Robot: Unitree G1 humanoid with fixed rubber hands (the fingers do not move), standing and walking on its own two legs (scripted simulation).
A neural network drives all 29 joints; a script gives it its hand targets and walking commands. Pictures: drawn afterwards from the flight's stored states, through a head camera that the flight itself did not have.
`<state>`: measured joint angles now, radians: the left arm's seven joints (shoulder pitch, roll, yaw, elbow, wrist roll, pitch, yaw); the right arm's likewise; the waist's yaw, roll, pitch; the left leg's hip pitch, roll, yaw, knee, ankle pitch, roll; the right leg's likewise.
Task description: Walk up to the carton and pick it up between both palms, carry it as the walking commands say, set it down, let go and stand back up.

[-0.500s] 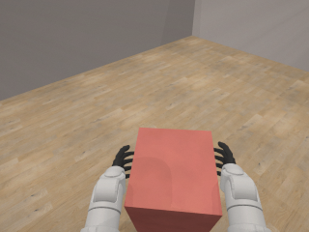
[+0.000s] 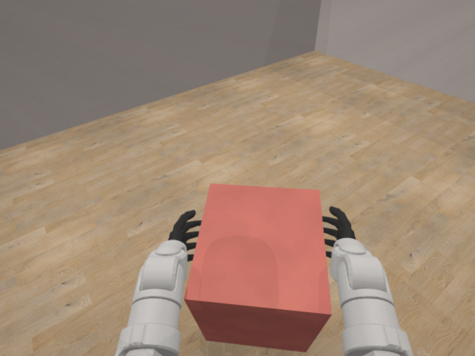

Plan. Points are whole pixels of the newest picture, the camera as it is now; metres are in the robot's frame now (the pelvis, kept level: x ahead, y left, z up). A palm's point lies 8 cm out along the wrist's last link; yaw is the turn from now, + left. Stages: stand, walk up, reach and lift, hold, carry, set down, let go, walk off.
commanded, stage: reach and lift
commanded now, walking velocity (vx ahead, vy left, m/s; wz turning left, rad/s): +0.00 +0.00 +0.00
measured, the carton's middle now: (259, 270) +0.31 +0.01 -0.02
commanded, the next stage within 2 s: hold in 0.68 s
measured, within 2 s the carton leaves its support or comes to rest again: neither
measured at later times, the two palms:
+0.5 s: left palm (175, 259) +0.29 +0.16 +0.04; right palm (343, 261) +0.30 -0.13 +0.04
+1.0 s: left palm (178, 264) +0.28 +0.15 +0.04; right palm (350, 267) +0.29 -0.14 +0.04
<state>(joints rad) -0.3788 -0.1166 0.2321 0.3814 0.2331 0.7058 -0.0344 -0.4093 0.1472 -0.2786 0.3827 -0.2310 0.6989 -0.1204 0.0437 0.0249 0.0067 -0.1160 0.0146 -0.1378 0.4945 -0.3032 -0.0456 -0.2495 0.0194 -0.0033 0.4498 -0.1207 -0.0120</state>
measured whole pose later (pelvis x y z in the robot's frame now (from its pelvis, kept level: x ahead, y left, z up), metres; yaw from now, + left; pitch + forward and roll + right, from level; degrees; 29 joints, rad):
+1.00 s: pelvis +0.00 +0.01 +0.00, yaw -1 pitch -6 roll +0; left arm -0.22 -0.14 0.15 0.23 0.19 0.74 0.01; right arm -0.26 0.15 -0.22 0.23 -0.22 0.74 -0.09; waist 0.03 0.03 0.01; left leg -0.08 0.00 -0.11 0.49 -0.31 -0.03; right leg -0.22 0.01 0.03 0.45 -0.12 0.00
